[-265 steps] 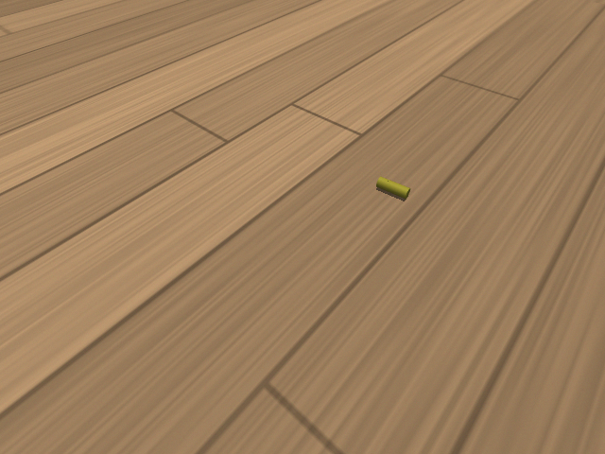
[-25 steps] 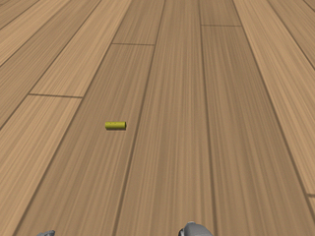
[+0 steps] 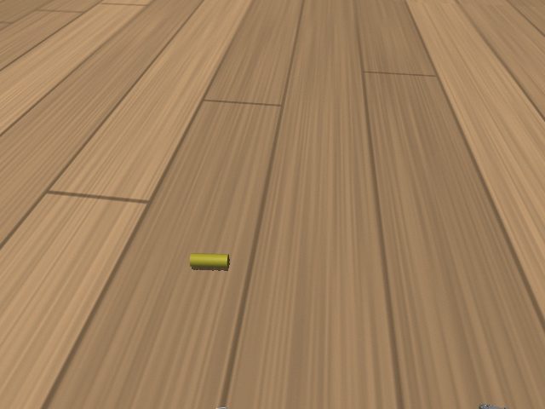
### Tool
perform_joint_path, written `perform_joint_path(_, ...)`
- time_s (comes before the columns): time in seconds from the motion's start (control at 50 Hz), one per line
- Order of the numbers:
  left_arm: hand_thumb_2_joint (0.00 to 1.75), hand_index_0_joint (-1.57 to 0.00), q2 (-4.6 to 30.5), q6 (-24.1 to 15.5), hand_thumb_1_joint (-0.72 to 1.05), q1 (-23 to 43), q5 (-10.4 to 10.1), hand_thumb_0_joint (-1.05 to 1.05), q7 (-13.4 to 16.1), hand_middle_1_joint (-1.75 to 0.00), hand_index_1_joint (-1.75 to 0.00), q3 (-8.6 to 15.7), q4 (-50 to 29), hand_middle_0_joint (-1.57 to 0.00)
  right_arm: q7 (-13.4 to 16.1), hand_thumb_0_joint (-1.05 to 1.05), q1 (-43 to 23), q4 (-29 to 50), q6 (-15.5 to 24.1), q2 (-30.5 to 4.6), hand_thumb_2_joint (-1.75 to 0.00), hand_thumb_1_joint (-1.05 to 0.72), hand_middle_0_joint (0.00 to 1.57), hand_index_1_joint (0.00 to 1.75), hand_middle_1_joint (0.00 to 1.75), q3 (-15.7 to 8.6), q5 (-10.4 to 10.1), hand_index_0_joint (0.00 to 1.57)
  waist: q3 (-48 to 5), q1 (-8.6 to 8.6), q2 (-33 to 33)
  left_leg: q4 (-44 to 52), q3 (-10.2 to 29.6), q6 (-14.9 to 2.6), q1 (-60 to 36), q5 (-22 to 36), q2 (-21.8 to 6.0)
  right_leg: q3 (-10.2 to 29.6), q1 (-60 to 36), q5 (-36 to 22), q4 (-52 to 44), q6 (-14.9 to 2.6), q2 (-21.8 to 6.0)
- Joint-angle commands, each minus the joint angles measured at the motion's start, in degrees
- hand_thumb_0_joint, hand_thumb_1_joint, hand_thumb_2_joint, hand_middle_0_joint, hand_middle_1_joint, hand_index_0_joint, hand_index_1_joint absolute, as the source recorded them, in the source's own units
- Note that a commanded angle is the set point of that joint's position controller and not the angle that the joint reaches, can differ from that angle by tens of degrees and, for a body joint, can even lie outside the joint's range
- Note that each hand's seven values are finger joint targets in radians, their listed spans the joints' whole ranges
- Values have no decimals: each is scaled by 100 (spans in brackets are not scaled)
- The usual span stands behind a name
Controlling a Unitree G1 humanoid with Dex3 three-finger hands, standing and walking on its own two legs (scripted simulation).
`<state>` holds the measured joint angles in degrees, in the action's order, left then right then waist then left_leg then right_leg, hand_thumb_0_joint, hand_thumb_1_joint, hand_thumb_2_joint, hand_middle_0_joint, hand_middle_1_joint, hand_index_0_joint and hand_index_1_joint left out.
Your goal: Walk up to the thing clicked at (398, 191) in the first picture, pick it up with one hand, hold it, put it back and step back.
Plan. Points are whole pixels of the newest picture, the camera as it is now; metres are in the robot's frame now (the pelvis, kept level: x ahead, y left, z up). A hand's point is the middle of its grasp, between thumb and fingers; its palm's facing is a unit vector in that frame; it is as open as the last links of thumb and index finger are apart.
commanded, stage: walk up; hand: left
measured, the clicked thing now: (209, 260) +0.81 +0.28 -0.72
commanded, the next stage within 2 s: none
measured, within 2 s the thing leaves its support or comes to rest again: neither
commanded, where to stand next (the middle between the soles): +0.41 +0.06 m, yaw -3 degrees
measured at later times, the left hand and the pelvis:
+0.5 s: hand (112, 340) +0.27 +0.29 -0.10, palm faces -0.06 -0.90 -0.44, open 7.4 cm; pelvis +0.17 +0.02 +0.01, yaw -2 degrees
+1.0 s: hand (100, 290) +0.38 +0.37 -0.14, palm faces -0.10 -0.92 -0.38, open 7.4 cm; pelvis +0.31 +0.10 +0.01, yaw -3 degrees
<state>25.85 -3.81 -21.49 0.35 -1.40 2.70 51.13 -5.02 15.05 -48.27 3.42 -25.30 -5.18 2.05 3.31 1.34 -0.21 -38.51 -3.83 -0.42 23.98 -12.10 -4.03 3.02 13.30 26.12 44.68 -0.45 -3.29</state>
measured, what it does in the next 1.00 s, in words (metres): walks ahead: right foot, then left foot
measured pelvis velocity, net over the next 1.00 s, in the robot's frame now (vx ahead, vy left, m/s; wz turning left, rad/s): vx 0.31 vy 0.10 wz -0.06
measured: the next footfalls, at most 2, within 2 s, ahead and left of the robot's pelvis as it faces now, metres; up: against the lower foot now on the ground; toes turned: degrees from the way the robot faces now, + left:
right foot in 0.36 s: +0.26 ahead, -0.10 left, +0.00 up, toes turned -6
left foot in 0.74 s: +0.39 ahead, +0.21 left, +0.00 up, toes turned +1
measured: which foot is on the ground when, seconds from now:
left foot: down 0.00-0.38, up 0.40-0.72, down 0.74-1.00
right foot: up 0.00-0.34, down 0.36-0.76, up 0.78-1.00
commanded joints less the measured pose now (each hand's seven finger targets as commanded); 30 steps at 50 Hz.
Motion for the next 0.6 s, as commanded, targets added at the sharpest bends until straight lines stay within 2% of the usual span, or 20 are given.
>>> perform_joint_path(0.0, 90, -20, 1361, -184, 90, 344, -42, 0, 187, -30, -30, 254, -445, -20, 178, 0, 711, 323, 124, -1872, -90, -90, 20, 30, 30, -548, -181, 20, 28, -520, 694, 2620, 3627, -1488, -1699, -2988, -2108, 351, 2940, 139, 2759, -289, 273)
perform_joint_path(0.02, 90, -20, 1299, -185, 90, 184, -92, 0, 138, -30, -30, 264, -304, -20, 203, 0, 413, 404, 130, -1589, -90, -90, 20, 30, 30, -427, -194, 20, 198, -336, 503, 2596, 2858, -1227, -1341, -2518, -1708, 407, 2609, -243, 2518, -272, 188)
perform_joint_path(0.06, 90, -20, 1259, -194, 90, -154, -112, 0, 77, -30, -30, 301, -71, -20, 240, 0, 215, 406, 162, -1427, -90, -90, 20, 30, 30, -317, -189, 20, 101, -176, 975, 2404, 1882, -1099, -1325, -1512, -1370, 182, 2235, -610, 1790, -190, -108)
perform_joint_path(0.08, 90, -20, 1190, -170, 90, -196, -101, 0, 36, -30, -30, 296, -25, -20, 238, 0, 184, 404, 172, -1367, -90, -90, 20, 30, 30, -295, -189, 20, 40, -172, 1055, 2368, 1531, -1086, -1251, -1168, -1213, -12, 2014, -646, 1476, -141, -87)
perform_joint_path(0.12, 90, -20, 1055, -140, 90, 45, -69, 0, -23, -30, -30, 278, -112, -20, 231, 0, 261, 430, 156, -1354, -90, -90, 20, 30, 30, -274, -143, 20, 20, -235, 1112, 2328, 1269, -1277, -1322, -775, -1219, -270, 1862, -552, 778, -21, -135)
perform_joint_path(0.18, 90, -20, 923, -154, 90, 401, -11, 0, -71, -30, -30, 272, -289, -20, 218, 0, 507, 442, 140, -1388, -90, -90, 20, 30, 30, -278, -133, 20, -68, -347, 1040, 2183, 1124, -1402, -1589, -53, -1306, -459, 1727, -772, -4, -41, -164)
perform_joint_path(0.22, 90, -20, 871, -160, 90, 533, -2, 0, -76, -30, -30, 289, -327, -20, 209, 0, 491, 490, 116, -1367, -90, -90, 20, 30, 30, -256, -129, 20, 0, -329, 975, 2101, 868, -1270, -1445, 150, -1098, -594, 1432, -1171, -409, -56, -50)
perform_joint_path(0.26, 90, -20, 863, -189, 90, 434, -6, 0, -55, -30, -30, 311, -279, -20, 195, 0, 291, 611, 68, -1355, -90, -90, 20, 30, 30, -248, -154, 20, -55, -188, 853, 1833, 772, -1202, -1126, 189, -1102, -697, 816, -1345, -746, -102, 87)
perform_joint_path(0.3, 90, -20, 855, -222, 90, 134, 10, 0, -18, -30, -30, 362, -160, -20, 190, 0, 166, 680, -1, -1249, -90, -90, 20, 30, 30, -196, -178, 20, -210, 51, 478, 1078, 455, -988, -721, 70, -865, -897, -169, -1713, -1301, -125, 341)
perform_joint_path(0.32, 90, -20, 1043, -253, 90, -260, 22, 0, 41, -30, -30, 448, -75, -20, 196, 0, 198, 730, -12, -1049, -90, -90, 20, 30, 30, -120, -183, 20, -459, 271, 42, 347, 338, -799, -348, 158, -692, -680, -1030, -1519, -1470, -206, 357)
perform_joint_path(0.34, 90, -20, 1394, -300, 90, -703, 58, 0, 116, -30, -30, 581, -26, -20, 196, 0, 309, 792, 2, -744, -90, -90, 20, 30, 30, -12, -199, 20, -666, 536, -995, -1174, -71, -530, 400, -251, -168, 601, -1718, -509, -2151, -445, -438)
perform_joint_path(0.36, 90, -20, 1900, -352, 90, -768, 43, 0, 180, -30, -30, 658, -188, -20, 201, 0, 479, 831, -50, -580, -90, -90, 20, 30, 30, 60, -183, 20, -611, 442, -1580, -2411, 26, -206, 1536, -1855, 522, 3375, -1961, 290, -3071, -1029, -2020)
perform_joint_path(0.38, 90, -20, 1942, -303, 90, -395, -41, 0, 170, -30, -30, 607, -270, -20, 278, 0, 301, 715, -146, -1178, -90, -90, 20, 30, 30, -114, -116, 20, -308, 350, -707, -2747, 731, -197, 1594, -2121, 171, 3779, -1312, 809, -3089, -1602, -2385)
perform_joint_path(0.4, 90, -20, 1763, -296, 90, -98, -91, 0, 175, -30, -30, 573, -372, -20, 291, 0, 323, 583, -168, -1278, -90, -90, 20, 30, 30, -153, -156, 20, -62, 233, -332, -2754, 961, -174, 1594, -1835, -3, 3102, -1030, 677, -3069, -1625, -2152)
perform_joint_path(0.42, 90, -20, 1602, -298, 90, 51, -93, 0, 187, -30, -30, 524, -411, -20, 274, 0, 364, 482, -160, -1217, -90, -90, 20, 30, 30, -148, -190, 20, 39, 162, -221, -2698, 1012, -169, 1540, -1478, -58, 2448, -903, 210, -2979, -1480, -1803)
perform_joint_path(0.46, 90, -20, 1429, -292, 90, 192, -54, 0, 190, -30, -30, 465, -446, -20, 235, 0, 604, 301, -150, -1159, -90, -90, 20, 30, 30, -154, -162, 20, -1, -22, -643, -2195, 917, -90, 1159, -1095, -162, 1521, -551, -484, -2886, -1245, -1388)
perform_joint_path(0.48, 90, -20, 1421, -307, 90, 270, -40, 0, 175, -30, -30, 467, -471, -20, 199, 0, 753, 211, -154, -1117, -90, -90, 20, 30, 30, -165, -135, 20, -60, -88, -782, -2055, 775, -26, 966, -939, -181, 1145, -388, -910, -2805, -1257, -1289)
perform_joint_path(0.5, 90, -20, 1414, -313, 90, 234, -20, 0, 161, -30, -30, 472, -510, -20, 163, 0, 711, 196, -163, -1066, -90, -90, 20, 30, 30, -170, -116, 20, -99, -55, -799, -1832, 649, 12, 847, -912, -149, 909, -310, -1179, -2726, -1267, -1217)
perform_joint_path(0.54, 90, -20, 1461, -317, 90, 261, 13, 0, 145, -30, -30, 502, -570, -20, 98, 0, 455, 268, -173, -1005, -90, -90, 20, 30, 30, -192, -75, 20, 12, 3, -869, -1290, 439, 74, 628, -826, -229, 690, 61, -854, -2771, -1332, -1242)
perform_joint_path(0.58, 90, -20, 1499, -319, 90, 263, 36, 0, 129, -30, -30, 519, -610, -20, 46, 0, 183, 347, -145, -930, -90, -90, 20, 30, 30, -195, -63, 20, 9, 63, -958, -697, 323, 43, 442, -609, -251, 552, 122, -706, -2684, -1288, -1174)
